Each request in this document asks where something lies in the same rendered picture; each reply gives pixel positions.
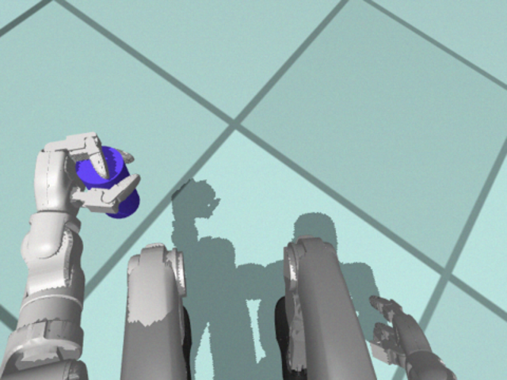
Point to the left robot arm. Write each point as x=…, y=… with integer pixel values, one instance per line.
x=48, y=339

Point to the right robot foot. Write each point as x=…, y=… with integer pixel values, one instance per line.
x=282, y=337

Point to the right robot hand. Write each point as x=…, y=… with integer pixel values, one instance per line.
x=393, y=345

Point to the right robot arm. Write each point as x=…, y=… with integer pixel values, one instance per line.
x=425, y=365

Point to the can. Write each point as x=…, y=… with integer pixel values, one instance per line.
x=117, y=172

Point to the left robot hand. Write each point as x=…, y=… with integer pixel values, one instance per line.
x=58, y=187

